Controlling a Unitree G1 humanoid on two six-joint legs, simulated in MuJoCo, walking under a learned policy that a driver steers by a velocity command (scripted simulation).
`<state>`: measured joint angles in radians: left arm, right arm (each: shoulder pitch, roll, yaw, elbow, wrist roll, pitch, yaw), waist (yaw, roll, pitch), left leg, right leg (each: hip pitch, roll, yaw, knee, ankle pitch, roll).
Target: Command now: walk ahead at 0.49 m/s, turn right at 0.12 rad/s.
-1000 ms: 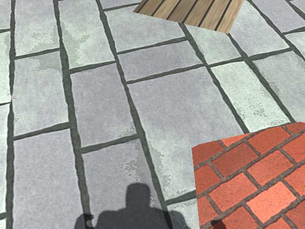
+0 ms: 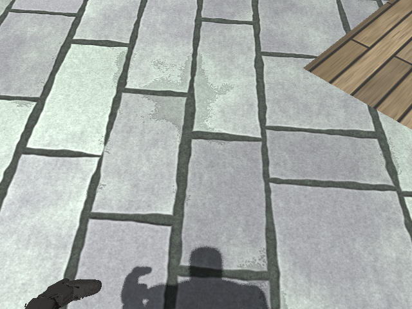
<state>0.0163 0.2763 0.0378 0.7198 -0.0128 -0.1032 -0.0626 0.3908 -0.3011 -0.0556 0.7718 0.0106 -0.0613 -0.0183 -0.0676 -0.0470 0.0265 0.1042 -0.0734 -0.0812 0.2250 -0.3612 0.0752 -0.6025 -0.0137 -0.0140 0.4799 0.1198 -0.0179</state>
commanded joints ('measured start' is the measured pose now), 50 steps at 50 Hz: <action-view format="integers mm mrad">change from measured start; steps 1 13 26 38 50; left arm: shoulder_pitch -54 215 329 213 -1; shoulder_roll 117 139 138 76 89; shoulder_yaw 32 50 58 39 41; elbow -76 -35 -13 -119 -204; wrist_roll -1 -1 -10 -8 -7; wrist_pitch -18 17 62 85 71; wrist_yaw -10 47 75 54 -4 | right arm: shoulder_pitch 25 -124 -215 -136 -72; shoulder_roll -172 -97 -141 -106 -213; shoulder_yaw -46 1 -33 -39 -68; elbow -25 -153 -192 -94 -6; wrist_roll -6 -31 -7 -17 17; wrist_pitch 5 -52 -74 -58 -7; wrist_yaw -11 15 20 19 3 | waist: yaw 29 45 28 44 25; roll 157 12 -53 136 134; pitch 0 -38 -101 9 13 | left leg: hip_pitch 31 -709 -273 -198 -10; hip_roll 292 164 106 340 348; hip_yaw -28 -11 -11 -61 240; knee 95 817 213 -66 93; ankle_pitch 847 28 295 332 884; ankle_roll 80 -106 -56 123 39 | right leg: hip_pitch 49 424 390 -132 39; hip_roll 34 -141 -55 -99 4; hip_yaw -31 388 395 119 -66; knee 6 -283 40 582 147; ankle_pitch -120 -80 -212 -346 -263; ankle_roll -64 -298 -105 44 -65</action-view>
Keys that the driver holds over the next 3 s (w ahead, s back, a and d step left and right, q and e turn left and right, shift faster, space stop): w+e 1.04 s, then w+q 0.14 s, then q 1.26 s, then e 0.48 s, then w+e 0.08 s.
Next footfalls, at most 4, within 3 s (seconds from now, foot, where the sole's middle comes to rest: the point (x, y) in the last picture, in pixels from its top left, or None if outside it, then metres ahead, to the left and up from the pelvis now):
0.06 right None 0.24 -0.10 -0.77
0.54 left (168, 286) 0.54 0.08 -0.77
1.06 right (270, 241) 0.68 -0.28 -0.77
1.54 left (247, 171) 0.98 -0.24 -0.77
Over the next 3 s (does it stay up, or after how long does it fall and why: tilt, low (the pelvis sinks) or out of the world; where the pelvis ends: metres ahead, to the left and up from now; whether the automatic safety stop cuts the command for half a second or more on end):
stays up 0.84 -0.27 0.01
